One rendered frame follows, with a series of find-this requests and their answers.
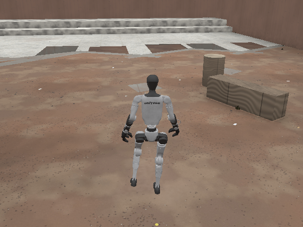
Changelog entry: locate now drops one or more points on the robot left hand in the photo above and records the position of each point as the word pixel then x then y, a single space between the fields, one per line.
pixel 126 135

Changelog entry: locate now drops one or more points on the right robot forearm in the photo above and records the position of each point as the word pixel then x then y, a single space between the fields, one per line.
pixel 174 123

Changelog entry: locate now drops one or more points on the robot head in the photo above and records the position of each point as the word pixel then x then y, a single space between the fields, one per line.
pixel 152 82

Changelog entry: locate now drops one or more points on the robot right hand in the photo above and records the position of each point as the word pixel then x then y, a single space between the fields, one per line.
pixel 175 134

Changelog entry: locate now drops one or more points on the robot left shin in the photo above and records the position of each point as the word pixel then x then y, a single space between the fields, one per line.
pixel 136 161

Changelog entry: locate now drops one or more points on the right robot upper arm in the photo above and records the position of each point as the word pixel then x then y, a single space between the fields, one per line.
pixel 169 107

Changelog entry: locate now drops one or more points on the left robot forearm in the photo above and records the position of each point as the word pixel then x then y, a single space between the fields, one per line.
pixel 127 125

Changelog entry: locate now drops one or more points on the left robot upper arm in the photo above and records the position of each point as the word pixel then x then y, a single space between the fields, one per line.
pixel 134 107

